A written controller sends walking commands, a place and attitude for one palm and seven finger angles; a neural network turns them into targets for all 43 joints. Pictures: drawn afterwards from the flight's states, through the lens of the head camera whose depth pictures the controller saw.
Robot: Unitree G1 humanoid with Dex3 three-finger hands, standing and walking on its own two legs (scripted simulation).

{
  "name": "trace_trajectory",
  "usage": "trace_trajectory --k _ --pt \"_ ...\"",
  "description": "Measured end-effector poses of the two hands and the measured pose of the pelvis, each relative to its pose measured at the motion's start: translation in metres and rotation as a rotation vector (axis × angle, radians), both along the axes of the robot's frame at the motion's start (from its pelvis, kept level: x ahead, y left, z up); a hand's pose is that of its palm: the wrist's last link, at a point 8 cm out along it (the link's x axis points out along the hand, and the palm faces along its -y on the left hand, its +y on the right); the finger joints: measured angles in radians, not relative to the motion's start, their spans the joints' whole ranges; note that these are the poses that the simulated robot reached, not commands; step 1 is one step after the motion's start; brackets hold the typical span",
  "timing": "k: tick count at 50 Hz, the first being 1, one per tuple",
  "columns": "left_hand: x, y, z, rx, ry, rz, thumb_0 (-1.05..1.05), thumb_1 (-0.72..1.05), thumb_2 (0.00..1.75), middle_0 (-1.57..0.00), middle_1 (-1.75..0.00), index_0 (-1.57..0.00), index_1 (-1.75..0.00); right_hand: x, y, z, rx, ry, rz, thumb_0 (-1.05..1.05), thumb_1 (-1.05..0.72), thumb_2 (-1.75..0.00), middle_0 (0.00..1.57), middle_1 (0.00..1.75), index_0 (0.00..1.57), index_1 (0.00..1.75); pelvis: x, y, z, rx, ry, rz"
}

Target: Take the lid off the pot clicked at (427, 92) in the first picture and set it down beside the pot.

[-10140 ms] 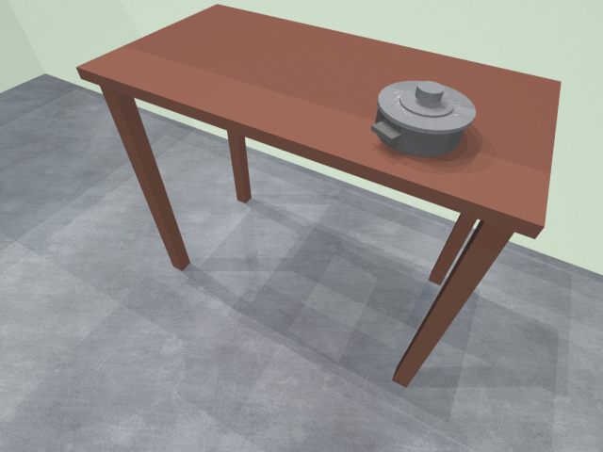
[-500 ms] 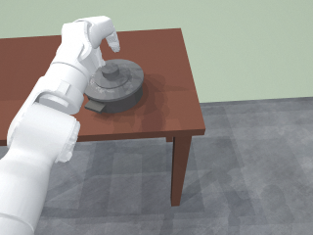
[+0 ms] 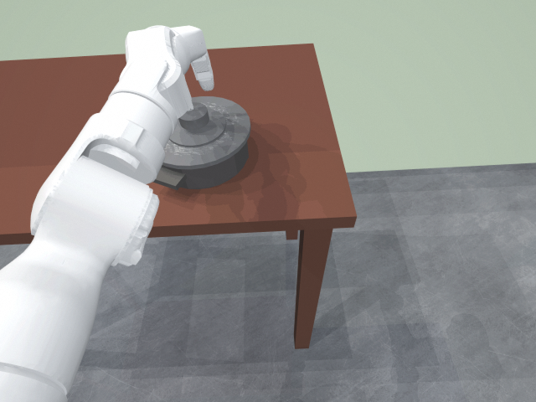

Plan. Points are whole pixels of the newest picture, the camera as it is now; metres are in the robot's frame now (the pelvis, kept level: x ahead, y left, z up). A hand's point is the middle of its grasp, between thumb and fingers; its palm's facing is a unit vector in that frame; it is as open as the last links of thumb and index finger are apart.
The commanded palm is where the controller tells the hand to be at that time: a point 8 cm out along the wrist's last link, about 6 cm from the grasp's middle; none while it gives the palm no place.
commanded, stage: lower the open fingers around the knob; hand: left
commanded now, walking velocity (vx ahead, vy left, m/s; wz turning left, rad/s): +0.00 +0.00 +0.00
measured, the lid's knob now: (193, 116) +0.52 +0.09 +0.16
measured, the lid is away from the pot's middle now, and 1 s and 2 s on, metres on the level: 0.00 0.01 0.01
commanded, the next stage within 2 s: close the fingers and squeeze the knob in 0.90 s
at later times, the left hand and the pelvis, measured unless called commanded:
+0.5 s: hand (192, 112) +0.49 +0.09 +0.19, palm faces -0.40 -0.07 -0.91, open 9.8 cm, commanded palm +0.49 +0.10 +0.24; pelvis +0.00 -0.01 +0.00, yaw -1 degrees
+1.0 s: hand (194, 115) +0.49 +0.08 +0.18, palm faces -0.39 -0.05 -0.92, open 9.8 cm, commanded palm +0.49 +0.08 +0.23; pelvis +0.00 -0.01 +0.00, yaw +0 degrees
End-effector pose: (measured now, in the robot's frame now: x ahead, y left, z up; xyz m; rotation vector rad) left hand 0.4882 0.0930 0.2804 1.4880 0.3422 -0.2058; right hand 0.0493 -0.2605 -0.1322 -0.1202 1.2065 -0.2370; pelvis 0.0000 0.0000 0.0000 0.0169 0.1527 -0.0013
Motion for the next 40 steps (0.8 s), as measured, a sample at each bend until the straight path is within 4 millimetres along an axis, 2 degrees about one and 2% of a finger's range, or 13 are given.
trace_trajectory --k 9,16,32,40 --pt "0.006 -0.009 -0.014 -0.021 0.045 -0.008 0.0 -0.33 1.62 -0.89 -0.08 -0.89 -0.08 -0.025 -0.009 0.001 -0.026 0.043 -0.045 0.01 -0.9 -0.9 0.2 0.3 0.2 0.3 0.002 -0.002 -0.001 0.0 0.009 -0.012" --pt "0.009 -0.006 -0.026 -0.017 0.057 -0.017 0.0 -0.32 1.62 -0.88 -0.08 -0.88 -0.08 -0.032 -0.015 0.002 -0.038 0.059 -0.062 0.01 -0.9 -0.9 0.2 0.3 0.2 0.3 0.004 -0.004 -0.001 0.001 0.014 -0.016" --pt "0.003 -0.005 -0.039 0.009 0.053 -0.03 0.0 -0.32 1.62 -0.86 -0.08 -0.88 -0.08 0.003 -0.012 0.001 -0.018 0.002 -0.025 0.01 -0.9 -0.9 0.2 0.3 0.2 0.3 0.003 -0.007 -0.003 0.001 0.012 -0.003" --pt "0.001 -0.007 -0.04 0.019 0.053 -0.025 0.0 -0.32 1.62 -0.84 -0.07 -0.88 -0.08 0.007 -0.012 -0.001 -0.012 0.004 -0.017 0.01 -0.9 -0.9 0.2 0.3 0.2 0.3 0.003 -0.008 -0.003 0.002 0.014 0.001"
